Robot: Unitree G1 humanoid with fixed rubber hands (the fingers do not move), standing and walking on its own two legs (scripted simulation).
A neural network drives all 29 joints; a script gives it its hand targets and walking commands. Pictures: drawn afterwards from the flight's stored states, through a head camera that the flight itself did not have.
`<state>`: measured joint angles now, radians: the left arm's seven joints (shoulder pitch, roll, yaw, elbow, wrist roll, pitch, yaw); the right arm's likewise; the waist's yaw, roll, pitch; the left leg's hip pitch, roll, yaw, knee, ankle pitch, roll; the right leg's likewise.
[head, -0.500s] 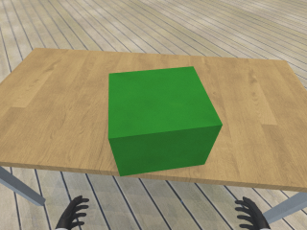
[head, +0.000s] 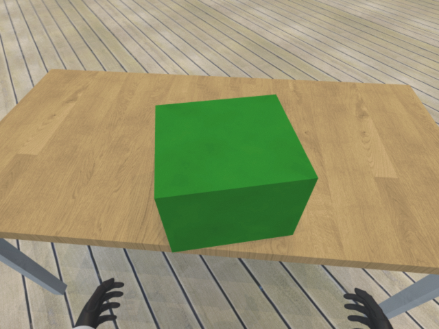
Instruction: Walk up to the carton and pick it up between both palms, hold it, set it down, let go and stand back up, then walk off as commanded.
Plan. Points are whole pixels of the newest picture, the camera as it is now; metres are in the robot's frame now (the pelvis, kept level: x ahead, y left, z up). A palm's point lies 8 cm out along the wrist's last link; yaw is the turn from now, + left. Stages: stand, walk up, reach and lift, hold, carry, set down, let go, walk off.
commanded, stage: stand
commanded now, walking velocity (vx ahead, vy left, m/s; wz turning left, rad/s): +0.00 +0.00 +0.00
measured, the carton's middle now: (225, 171) +0.43 +0.01 +0.02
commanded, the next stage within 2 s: walk up in 1.72 s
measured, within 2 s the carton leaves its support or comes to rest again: neither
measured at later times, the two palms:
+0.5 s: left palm out of the picture +0.14 +0.26 -0.08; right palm out of the picture +0.12 -0.27 -0.09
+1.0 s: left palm out of the picture +0.12 +0.27 -0.08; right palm out of the picture +0.10 -0.28 -0.09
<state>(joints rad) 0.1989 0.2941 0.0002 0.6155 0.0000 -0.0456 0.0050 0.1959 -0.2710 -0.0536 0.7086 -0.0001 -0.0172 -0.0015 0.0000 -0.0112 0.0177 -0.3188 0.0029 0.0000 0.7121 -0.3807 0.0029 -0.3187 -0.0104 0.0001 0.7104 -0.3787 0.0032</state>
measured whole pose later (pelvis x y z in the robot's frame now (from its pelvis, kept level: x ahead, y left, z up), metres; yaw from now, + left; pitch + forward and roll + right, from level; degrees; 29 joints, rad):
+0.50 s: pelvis +0.00 +0.00 +0.00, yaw +0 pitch -1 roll +0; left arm 0.20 0.31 0.00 0.66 0.00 -0.05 0.01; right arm 0.20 -0.28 -0.05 0.76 0.00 -0.02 0.00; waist 0.00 -0.01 0.02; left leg -0.32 0.00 0.00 0.71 -0.38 0.00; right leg -0.32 -0.01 0.00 0.71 -0.38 0.00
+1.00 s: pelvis -0.01 +0.00 +0.00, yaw +0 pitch -2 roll +0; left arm 0.20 0.32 0.00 0.71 0.00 -0.05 0.01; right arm 0.19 -0.30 -0.05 0.80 0.00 -0.02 0.00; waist 0.00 0.00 0.02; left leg -0.32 0.00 0.00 0.71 -0.36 0.00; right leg -0.32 -0.01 0.00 0.71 -0.36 0.00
